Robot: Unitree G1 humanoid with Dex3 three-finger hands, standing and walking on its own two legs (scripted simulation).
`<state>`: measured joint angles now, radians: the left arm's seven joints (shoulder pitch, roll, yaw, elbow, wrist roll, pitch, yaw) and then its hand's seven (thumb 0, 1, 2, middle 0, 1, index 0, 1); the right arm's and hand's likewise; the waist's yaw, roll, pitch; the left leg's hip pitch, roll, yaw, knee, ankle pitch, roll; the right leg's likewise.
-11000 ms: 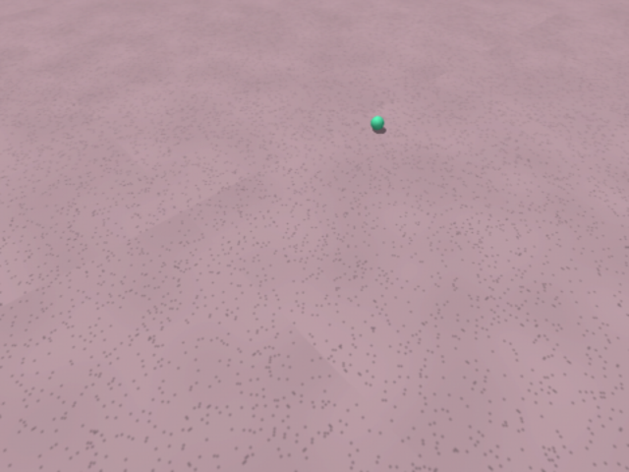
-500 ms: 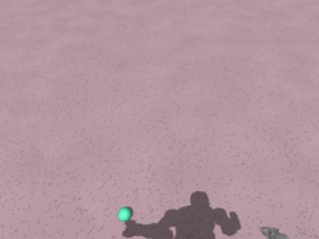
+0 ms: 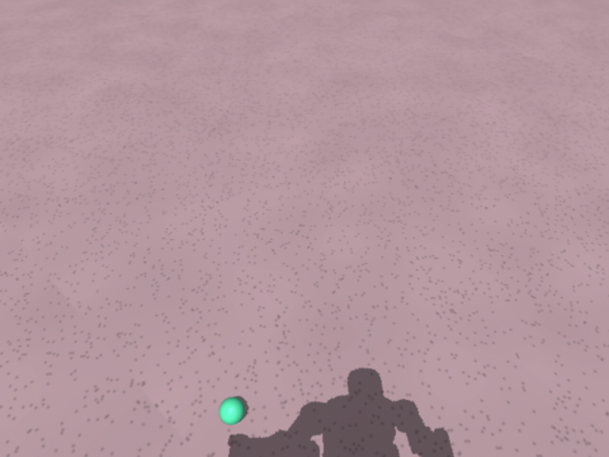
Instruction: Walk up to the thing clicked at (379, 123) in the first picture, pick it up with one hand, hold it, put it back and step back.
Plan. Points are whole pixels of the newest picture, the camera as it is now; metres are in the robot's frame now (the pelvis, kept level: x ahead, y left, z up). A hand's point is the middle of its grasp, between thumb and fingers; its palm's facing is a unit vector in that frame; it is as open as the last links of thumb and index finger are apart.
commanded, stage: walk up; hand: left
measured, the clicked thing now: (231, 410) +0.41 +0.23 -0.74
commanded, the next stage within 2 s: none
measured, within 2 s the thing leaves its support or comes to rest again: neither
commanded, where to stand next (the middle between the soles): +0.02 -0.01 m, yaw +0 degrees
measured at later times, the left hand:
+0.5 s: hand out of the picture +0.00 +0.25 -0.17, palm faces +0.02 -0.91 -0.42, open 7.4 cm
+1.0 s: hand out of the picture +0.00 +0.26 -0.17, palm faces +0.06 -0.93 -0.36, open 7.4 cm
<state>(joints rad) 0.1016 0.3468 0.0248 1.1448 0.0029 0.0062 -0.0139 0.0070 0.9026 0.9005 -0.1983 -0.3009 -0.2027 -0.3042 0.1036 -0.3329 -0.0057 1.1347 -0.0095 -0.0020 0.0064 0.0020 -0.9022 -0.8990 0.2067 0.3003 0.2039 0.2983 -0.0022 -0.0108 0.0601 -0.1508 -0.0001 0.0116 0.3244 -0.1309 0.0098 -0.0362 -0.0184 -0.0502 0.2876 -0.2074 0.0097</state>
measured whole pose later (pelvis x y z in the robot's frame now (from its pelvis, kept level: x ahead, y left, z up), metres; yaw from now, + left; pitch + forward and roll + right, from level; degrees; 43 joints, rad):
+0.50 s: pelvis -0.05 -0.03 -0.02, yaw +1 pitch -2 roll +0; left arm 0.14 0.37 0.06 1.01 0.03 0.02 0.00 0.00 0.90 0.90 -0.20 -0.30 -0.20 -0.30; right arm 0.03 -0.40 -0.07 0.97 -0.02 0.07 0.00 0.00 -0.90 -0.90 0.21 0.30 0.20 0.30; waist 0.02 0.03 0.14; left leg -0.42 -0.04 -0.09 0.75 -0.39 0.00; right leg -0.24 0.00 -0.03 0.63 -0.35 -0.04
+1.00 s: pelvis -0.02 -0.02 -0.02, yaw +4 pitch -4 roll +1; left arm 0.29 0.43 0.06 0.93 0.00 0.02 -0.03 0.01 0.90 0.90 -0.20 -0.30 -0.20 -0.30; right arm 0.26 -0.38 -0.05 0.89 -0.03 -0.03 0.00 0.00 -0.90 -0.90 0.21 0.30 0.21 0.30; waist 0.00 -0.05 0.10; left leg -0.11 0.03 0.02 0.52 -0.33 -0.02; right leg -0.38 -0.03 0.05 0.78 -0.38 -0.01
